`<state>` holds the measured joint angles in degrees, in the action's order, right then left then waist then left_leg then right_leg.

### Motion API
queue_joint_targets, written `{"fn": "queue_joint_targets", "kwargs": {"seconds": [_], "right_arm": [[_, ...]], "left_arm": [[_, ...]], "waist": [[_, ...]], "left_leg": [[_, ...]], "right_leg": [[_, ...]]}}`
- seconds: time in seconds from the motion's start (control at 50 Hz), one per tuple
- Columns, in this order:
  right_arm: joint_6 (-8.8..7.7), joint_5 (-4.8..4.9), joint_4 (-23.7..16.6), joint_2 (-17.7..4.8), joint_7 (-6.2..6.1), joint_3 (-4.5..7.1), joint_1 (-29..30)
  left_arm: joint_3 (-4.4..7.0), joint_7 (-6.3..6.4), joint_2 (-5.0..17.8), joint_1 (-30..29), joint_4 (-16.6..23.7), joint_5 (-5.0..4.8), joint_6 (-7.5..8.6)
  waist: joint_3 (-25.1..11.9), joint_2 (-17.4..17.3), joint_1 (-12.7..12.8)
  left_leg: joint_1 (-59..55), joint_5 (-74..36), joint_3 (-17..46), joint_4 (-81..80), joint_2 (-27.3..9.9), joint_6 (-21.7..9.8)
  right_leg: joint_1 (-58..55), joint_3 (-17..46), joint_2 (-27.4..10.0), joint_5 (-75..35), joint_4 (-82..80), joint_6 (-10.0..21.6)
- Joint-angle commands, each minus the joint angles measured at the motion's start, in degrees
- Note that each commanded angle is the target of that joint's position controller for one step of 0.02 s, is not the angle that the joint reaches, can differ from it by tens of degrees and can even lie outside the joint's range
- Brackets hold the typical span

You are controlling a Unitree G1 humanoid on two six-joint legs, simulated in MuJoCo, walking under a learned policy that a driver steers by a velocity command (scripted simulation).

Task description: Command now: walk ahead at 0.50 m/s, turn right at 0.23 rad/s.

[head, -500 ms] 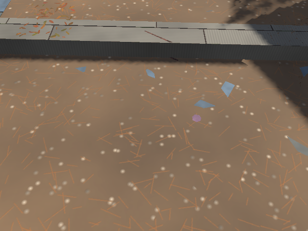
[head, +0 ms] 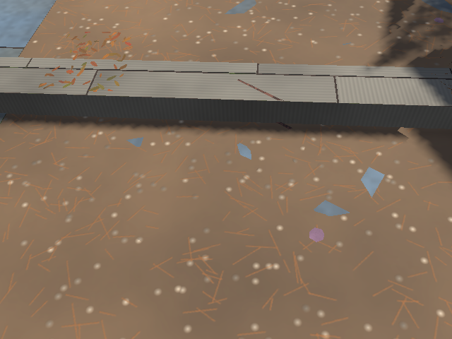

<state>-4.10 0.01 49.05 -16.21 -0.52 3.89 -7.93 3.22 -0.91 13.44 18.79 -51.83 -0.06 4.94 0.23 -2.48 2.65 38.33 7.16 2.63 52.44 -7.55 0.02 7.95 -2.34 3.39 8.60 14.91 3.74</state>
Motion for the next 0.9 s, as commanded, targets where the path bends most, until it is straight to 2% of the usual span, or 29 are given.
{"fn": "queue_joint_targets", "kwargs": {"seconds": [0.02, 0.1, 0.14, 0.18, 0.2, 0.22, 0.24, 0.26, 0.28, 0.3, 0.32, 0.34, 0.38, 0.4, 0.46, 0.5, 0.56, 0.6, 0.62, 0.64, 0.66, 0.68, 0.7, 0.74, 0.76, 0.8, 0.9], "right_arm": [[-0.82, -0.15, -3.9, -1.8, 0.2, 0.27, 3.6], [-1.55, 0.63, -5.8, -1.7, 1.19, -0.16, 10.7], [-2.12, 0.87, -6.6, -3.0, 1.72, 0.07, 11.9], [-2.69, 0.34, -6.3, -5.3, 1.71, 0.84, 9.6], [-2.95, -0.1, -5.1, -6.4, 1.47, 1.46, 5.3], [-3.28, -0.94, -3.6, -8.8, 1.06, 2.42, -1.2], [-3.19, -2.1, -3.0, -13.2, 0.48, 3.32, -9.5], [-2.14, -1.66, -3.1, -15.0, 0.86, 3.36, -9.2], [-1.39, -0.97, -4.6, -9.6, 0.89, 2.21, -7.5], [-1.0, -0.64, -5.3, -6.1, 0.58, 1.23, -4.5], [-0.68, -0.81, -5.0, -5.2, 0.54, 0.77, -1.4], [-0.45, -1.06, -4.7, -4.1, 0.65, 0.45, 0.7], [-0.58, -2.2, -3.9, -4.3, 0.83, 0.52, 3.1], [-0.7, -2.23, -3.5, -4.5, 0.75, 0.59, 3.7], [-0.49, -1.27, -2.2, -5.3, 0.12, 0.76, 5.0], [0.08, -0.91, -1.3, -5.9, -0.14, 0.78, 4.8], [1.09, -0.14, 0.3, -6.9, 0.01, 0.77, 3.3], [1.73, 0.71, 0.9, -6.0, 0.11, 0.25, 3.4], [1.82, 0.56, 1.8, -3.9, 0.22, -0.53, 1.1], [1.66, -0.82, 1.6, -1.4, 0.47, -1.38, -0.3], [1.61, -1.21, 2.4, 0.4, 0.42, -1.66, -5.6], [2.06, -1.43, 2.5, -2.4, -0.02, -1.35, -2.2], [2.48, -1.23, 2.4, -4.0, -0.16, -0.97, -0.3], [3.28, -1.24, 3.7, -5.3, -0.78, -0.56, -0.4], [3.38, -1.17, 4.0, -4.9, -0.75, -0.61, -0.7], [3.13, -0.9, 5.0, -4.4, -0.65, -0.64, -1.0], [3.17, -0.52, 7.2, -4.1, -0.78, -0.56, -0.8]], "left_arm": [[2.05, 1.02, 9.5, -1.6, 3.2, -0.56, 0.63], [2.39, 1.56, 10.1, 2.6, 1.6, -1.33, -0.02], [2.62, 1.9, 10.2, 3.1, 1.3, -1.56, -0.46], [3.17, 2.31, 11.2, 1.9, 1.6, -1.27, -1.32], [3.15, 2.48, 10.7, 1.0, 2.1, -1.26, -1.8], [2.62, 2.53, 8.9, 0.8, 3.0, -1.0, -1.98], [1.38, 2.74, 5.1, 0.4, 5.6, 0.31, -2.14], [0.07, 2.57, 0.6, 11.8, 5.5, -0.49, -1.53], [1.65, 2.72, 7.3, 11.0, 4.3, -1.42, -1.77], [2.56, 2.87, 10.0, 5.1, 5.6, -1.81, -2.44], [2.67, 3.26, 9.3, 2.6, 5.9, -1.53, -3.34], [2.95, 3.55, 8.7, 1.9, 6.1, -0.92, -4.31], [2.76, 3.62, 6.1, 3.3, 6.4, -0.87, -5.83], [2.61, 3.68, 5.1, 3.1, 6.8, -0.79, -6.07], [1.85, 3.41, 3.8, 0.0, 8.1, 0.03, -6.05], [1.48, 2.87, 3.9, -2.5, 8.6, 0.06, -6.09], [1.62, 2.35, 5.4, -5.1, 9.2, 0.1, -6.64], [1.73, 2.1, 5.5, -4.6, 8.7, 0.54, -6.74], [1.97, 2.22, 7.0, -4.9, 9.0, 1.1, -6.78], [2.53, 2.73, 10.8, -5.1, 9.8, 1.6, -6.71], [2.11, 3.02, 11.2, -9.2, 10.1, 1.44, -6.87], [1.5, 2.35, 7.4, -11.5, 10.6, 1.12, -6.48], [1.08, 2.0, 5.8, -12.5, 10.1, 1.43, -6.07], [1.1, 1.67, 6.4, -12.4, 9.5, 1.33, -5.29], [1.1, 1.73, 6.6, -11.4, 8.7, 1.1, -4.95], [1.08, 1.96, 6.4, -10.3, 7.5, 0.7, -4.68], [1.05, 2.16, 5.9, -11.5, 6.0, 0.54, -4.88]], "waist": [[1.7, 5.8, -1.3], [2.6, 6.4, 1.0], [2.6, 7.0, 0.5], [1.7, 8.4, -1.4], [-0.7, 8.6, -3.6], [-6.2, 7.2, -6.1], [-15.9, -1.9, -8.5], [-24.4, -18.6, -3.5], [-23.4, -11.6, -4.8], [-16.0, -7.0, -5.2], [-11.5, -3.3, -4.0], [-8.2, -3.4, -2.7], [-5.9, -5.6, -0.5], [-5.5, -5.4, 0.0], [-6.7, -4.1, 0.1], [-7.5, -4.4, -0.7], [-6.4, -4.1, -1.5], [-5.2, -3.1, -0.3], [-4.5, -1.3, -0.4], [-5.5, 6.0, -2.7], [-6.2, 15.1, -7.5], [-5.0, 13.1, -5.1], [-3.2, 12.1, -4.9], [-0.5, 9.8, -4.1], [-0.4, 8.4, -4.2], [-1.4, 6.0, -3.8], [-2.4, 3.4, -3.7]], "left_leg": [[-1.3, -9.4, -0.1, -11.3, 1.3, 1.3], [-5.3, -12.2, -0.4, -20.4, 3.9, 1.8], [-6.8, -10.2, 1.0, -23.6, 4.1, 1.1], [-11.2, -6.5, 0.6, -26.0, 5.4, 0.0], [-17.1, -7.0, -0.4, -28.0, 6.2, -1.1], [-28.2, -13.7, 0.4, -27.9, 3.9, -3.1], [-45.5, -30.6, 10.2, -23.6, -7.9, -6.2], [-59.8, -36.9, 28.8, -24.9, -21.3, -15.9], [-55.4, -28.1, 29.0, -27.4, -18.4, -15.2], [-48.5, -24.9, 19.6, -28.2, -15.7, -12.8], [-40.6, -24.7, 14.6, -29.8, -12.7, -11.7], [-33.7, -23.6, 11.0, -31.7, -10.9, -11.8], [-24.3, -22.9, 5.2, -35.9, -8.4, -12.6], [-23.1, -24.1, 3.4, -36.8, -8.1, -13.3], [-23.0, -26.8, -0.5, -37.2, -7.9, -13.6], [-23.2, -24.3, -1.7, -37.6, -7.6, -13.3], [-24.3, -14.5, -0.8, -36.5, -7.7, -12.5], [-22.7, -4.3, -0.8, -33.7, -5.7, -9.7], [-20.9, 1.6, -1.4, -31.8, -3.5, -6.3], [-18.0, 7.2, -5.2, -25.0, 0.7, -2.1], [-19.3, 13.8, -7.4, -24.6, 4.8, 0.7], [-24.1, 9.8, -6.1, -26.1, 4.6, 1.4], [-24.9, 6.7, -6.2, -27.1, 4.4, 1.4], [-25.2, 4.9, -6.0, -27.8, 4.0, 1.0], [-25.5, 4.0, -5.7, -28.4, 3.7, 0.8], [-26.0, 2.2, -5.6, -28.9, 3.4, 0.7], [-27.1, 0.2, -5.9, -29.1, 3.2, 1.0]], "right_leg": [[2.6, 9.9, -13.2, -8.8, -7.9, 8.9], [0.7, 11.3, -13.9, -5.3, -5.4, 8.2], [-1.7, 13.8, -15.4, -3.4, -2.7, 7.5], [-3.3, 15.4, -15.2, -10.7, 3.1, 5.6], [-3.3, 14.8, -13.2, -16.1, 8.5, 4.1], [-0.1, 12.7, -9.2, -17.5, 18.0, 1.7], [11.2, 8.4, -3.5, 0.5, 36.3, -1.3], [27.7, 6.9, 2.1, 32.9, 52.5, -4.0], [30.9, 11.3, -2.1, 30.1, 58.7, -4.6], [33.5, 9.2, -4.1, 26.3, 59.5, -4.9], [32.0, 7.8, -6.1, 22.9, 57.8, -5.3], [29.6, 7.6, -7.4, 20.4, 55.7, -5.6], [22.3, 6.2, -7.3, 16.4, 52.5, -5.9], [21.2, 5.8, -7.0, 15.1, 49.4, -6.0], [17.0, 5.4, -7.6, 8.9, 37.3, -5.8], [13.0, 4.4, -7.4, 5.6, 30.8, -5.7], [9.2, 2.9, -6.4, 4.8, 22.8, -5.0], [3.0, 1.5, -5.1, 0.1, 12.6, -3.2], [-0.7, 4.2, -6.8, -5.0, 7.6, -1.7], [-4.5, 12.7, -14.5, -17.5, 6.2, 0.7], [-0.3, 16.3, -18.6, -12.7, 5.6, 5.8], [5.0, 15.2, -15.6, -0.6, 4.1, 5.2], [6.5, 12.6, -12.4, 5.1, 3.9, 2.6], [7.8, 10.2, -9.8, 4.0, 4.8, -0.1], [7.0, 9.7, -9.4, 1.2, 5.7, -0.5], [4.6, 8.5, -8.8, -4.0, 7.7, -0.5], [2.2, 7.1, -8.0, -9.8, 9.5, -0.3]]}}
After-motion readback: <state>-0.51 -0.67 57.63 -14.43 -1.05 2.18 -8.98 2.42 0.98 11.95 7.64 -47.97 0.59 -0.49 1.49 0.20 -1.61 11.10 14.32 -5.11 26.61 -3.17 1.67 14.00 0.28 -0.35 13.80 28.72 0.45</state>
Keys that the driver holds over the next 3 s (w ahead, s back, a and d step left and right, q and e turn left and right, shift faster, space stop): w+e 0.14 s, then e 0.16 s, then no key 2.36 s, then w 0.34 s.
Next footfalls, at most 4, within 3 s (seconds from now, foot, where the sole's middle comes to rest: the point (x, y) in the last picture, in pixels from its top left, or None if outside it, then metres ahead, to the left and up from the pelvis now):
0.22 left None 0.31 0.15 -0.79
0.62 right None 0.27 -0.10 -0.79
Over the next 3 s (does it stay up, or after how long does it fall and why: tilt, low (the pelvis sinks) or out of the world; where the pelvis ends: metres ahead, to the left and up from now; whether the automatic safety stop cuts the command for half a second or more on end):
stays up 0.32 -0.02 -0.02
